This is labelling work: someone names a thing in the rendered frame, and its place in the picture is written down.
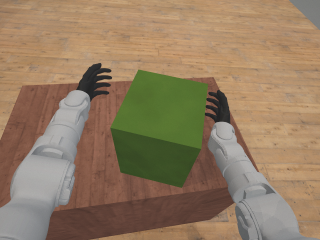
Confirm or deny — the carton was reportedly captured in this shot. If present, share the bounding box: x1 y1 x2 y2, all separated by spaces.
110 69 208 188

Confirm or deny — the left robot hand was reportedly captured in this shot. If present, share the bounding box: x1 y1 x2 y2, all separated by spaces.
76 63 112 102

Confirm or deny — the pedestal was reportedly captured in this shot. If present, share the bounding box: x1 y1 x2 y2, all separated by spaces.
0 77 259 240

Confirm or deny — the right robot forearm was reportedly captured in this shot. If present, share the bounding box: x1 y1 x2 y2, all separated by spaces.
207 121 300 232

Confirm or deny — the left robot upper arm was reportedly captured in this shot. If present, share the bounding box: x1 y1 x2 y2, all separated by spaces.
0 154 76 240

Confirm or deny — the left robot forearm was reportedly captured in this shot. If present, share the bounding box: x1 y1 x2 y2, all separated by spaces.
10 90 91 199

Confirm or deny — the right robot upper arm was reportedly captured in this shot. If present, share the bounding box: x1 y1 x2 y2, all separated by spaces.
235 193 320 240

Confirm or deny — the right robot hand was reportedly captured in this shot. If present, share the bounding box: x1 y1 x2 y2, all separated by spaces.
205 90 231 124

